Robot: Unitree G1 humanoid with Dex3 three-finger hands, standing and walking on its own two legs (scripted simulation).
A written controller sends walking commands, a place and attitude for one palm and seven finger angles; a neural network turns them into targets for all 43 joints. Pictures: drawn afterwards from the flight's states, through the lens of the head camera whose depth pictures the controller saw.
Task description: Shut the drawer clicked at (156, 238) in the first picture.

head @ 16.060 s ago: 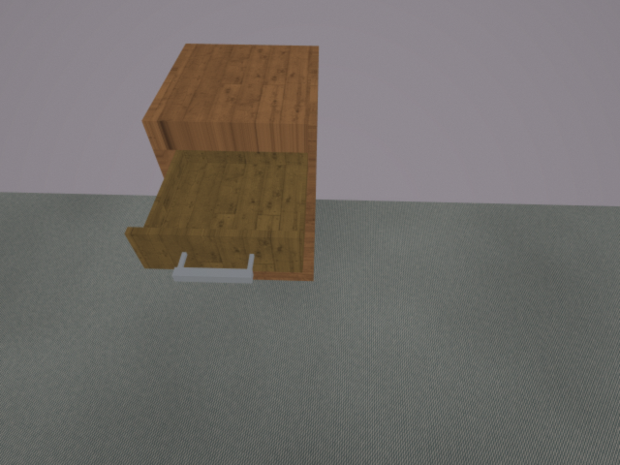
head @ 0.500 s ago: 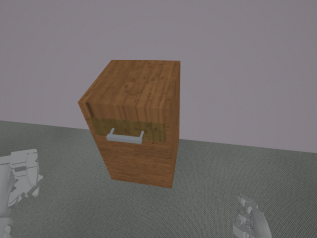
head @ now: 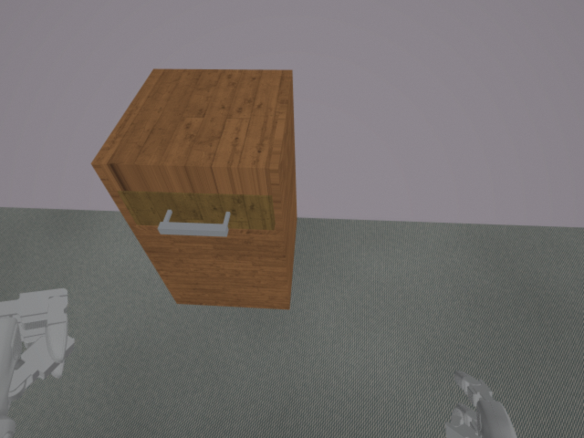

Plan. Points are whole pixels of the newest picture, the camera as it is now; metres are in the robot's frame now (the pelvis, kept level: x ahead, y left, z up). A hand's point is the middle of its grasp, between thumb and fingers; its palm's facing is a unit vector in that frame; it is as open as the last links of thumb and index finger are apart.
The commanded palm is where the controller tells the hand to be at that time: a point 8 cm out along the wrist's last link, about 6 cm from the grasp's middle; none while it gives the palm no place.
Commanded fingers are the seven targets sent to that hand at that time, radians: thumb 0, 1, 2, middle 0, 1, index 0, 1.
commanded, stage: step back with the hand held close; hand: left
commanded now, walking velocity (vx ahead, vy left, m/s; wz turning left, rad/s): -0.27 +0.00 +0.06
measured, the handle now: (195, 222) +0.64 +0.28 -0.22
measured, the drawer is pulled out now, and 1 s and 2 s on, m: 0.00 0.00 0.00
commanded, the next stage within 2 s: stop stepping back and stand still in 1.52 s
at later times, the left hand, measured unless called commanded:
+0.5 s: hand out of the picture +0.12 +0.28 +0.15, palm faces +0.38 -0.80 -0.47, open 3.3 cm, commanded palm +0.06 +0.32 +0.18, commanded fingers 0.00 0.90 0.90 -1.40 -1.60 -1.40 -1.60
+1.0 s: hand out of the picture +0.09 +0.27 +0.17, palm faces +0.38 -0.77 -0.51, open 3.3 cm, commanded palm +0.02 +0.32 +0.18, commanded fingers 0.00 0.90 0.90 -1.40 -1.60 -1.40 -1.60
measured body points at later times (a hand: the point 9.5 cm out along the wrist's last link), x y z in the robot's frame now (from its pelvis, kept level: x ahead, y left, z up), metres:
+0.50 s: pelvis -0.06 +0.03 -0.01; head -0.05 +0.04 +0.44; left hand +0.09 +0.32 +0.18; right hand +0.12 -0.19 -0.08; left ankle +0.00 +0.08 -0.74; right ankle -0.01 -0.08 -0.74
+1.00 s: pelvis -0.10 +0.03 -0.03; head -0.08 +0.06 +0.42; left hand +0.07 +0.31 +0.19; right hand +0.06 -0.22 -0.10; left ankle +0.00 +0.09 -0.74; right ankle -0.02 -0.08 -0.74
